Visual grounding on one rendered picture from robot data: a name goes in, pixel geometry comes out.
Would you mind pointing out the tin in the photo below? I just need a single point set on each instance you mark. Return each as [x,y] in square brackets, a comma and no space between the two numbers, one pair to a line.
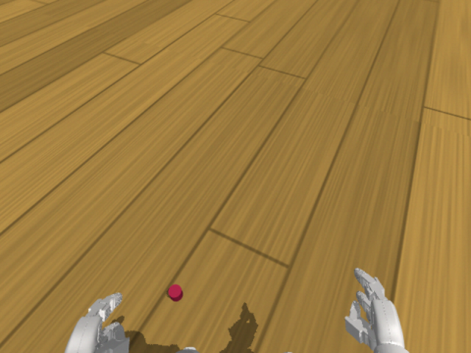
[175,293]

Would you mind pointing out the right robot hand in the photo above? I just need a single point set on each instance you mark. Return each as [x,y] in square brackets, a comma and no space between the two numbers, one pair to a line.
[380,312]

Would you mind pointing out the left robot hand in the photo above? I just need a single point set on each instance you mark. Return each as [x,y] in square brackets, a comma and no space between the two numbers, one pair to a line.
[88,336]

